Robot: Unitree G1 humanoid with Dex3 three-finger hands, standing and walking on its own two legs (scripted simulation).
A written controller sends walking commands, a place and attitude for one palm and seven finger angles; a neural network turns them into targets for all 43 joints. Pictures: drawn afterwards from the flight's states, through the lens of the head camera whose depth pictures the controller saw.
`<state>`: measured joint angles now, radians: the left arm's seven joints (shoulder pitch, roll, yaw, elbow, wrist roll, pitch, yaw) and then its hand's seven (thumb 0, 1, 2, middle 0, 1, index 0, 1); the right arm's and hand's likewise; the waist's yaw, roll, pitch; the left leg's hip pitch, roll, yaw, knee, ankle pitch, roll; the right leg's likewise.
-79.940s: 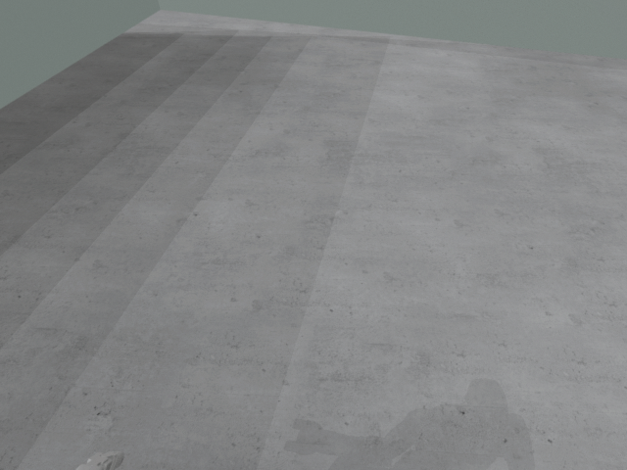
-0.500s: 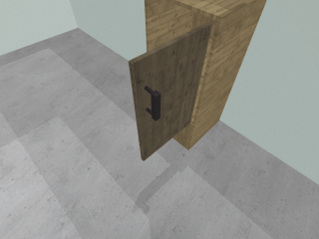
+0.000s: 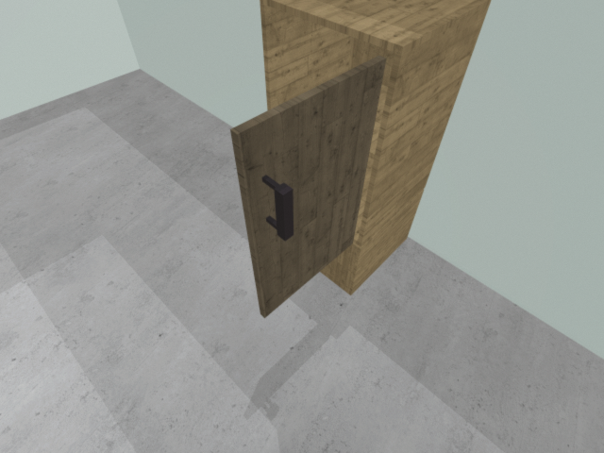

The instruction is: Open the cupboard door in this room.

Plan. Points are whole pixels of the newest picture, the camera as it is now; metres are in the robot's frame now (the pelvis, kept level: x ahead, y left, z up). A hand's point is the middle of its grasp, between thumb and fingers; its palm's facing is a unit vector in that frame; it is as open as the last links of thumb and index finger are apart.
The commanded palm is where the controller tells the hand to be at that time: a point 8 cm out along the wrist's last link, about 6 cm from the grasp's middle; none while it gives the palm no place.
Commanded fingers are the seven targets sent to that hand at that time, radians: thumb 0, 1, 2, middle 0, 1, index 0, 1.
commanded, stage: look to check the result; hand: left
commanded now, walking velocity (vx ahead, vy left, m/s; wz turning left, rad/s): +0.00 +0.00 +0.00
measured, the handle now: (276, 207) +0.53 +0.08 -0.02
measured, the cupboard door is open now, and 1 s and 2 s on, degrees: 88 88 88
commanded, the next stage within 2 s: stand and wait in 0.58 s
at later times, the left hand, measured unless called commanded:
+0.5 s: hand out of the picture +0.00 +0.15 -0.17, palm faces +0.06 -0.98 -0.17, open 7.4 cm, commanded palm none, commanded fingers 0.00 0.90 0.90 -0.20 -0.30 -0.20 -0.30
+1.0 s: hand out of the picture +0.01 +0.14 -0.17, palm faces +0.06 -0.98 -0.18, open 7.4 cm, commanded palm none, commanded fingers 0.00 0.90 0.90 -0.20 -0.30 -0.20 -0.30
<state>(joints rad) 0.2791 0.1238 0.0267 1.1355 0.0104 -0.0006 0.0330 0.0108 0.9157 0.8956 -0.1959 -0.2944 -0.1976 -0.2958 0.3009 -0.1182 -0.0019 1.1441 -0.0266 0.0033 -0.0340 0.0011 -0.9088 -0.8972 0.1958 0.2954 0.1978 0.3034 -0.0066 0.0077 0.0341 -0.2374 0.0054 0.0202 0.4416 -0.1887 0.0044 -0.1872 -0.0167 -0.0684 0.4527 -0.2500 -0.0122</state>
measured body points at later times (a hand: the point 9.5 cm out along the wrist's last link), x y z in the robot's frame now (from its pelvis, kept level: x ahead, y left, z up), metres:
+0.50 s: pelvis +0.02 -0.01 +0.00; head +0.03 -0.02 +0.45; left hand +0.00 +0.20 -0.16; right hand +0.01 -0.22 -0.16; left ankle +0.03 +0.12 -0.74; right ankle +0.00 -0.11 -0.74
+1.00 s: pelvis +0.03 -0.02 +0.00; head +0.04 -0.03 +0.45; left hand +0.01 +0.19 -0.16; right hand +0.01 -0.23 -0.16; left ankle +0.03 +0.12 -0.74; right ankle +0.00 -0.11 -0.74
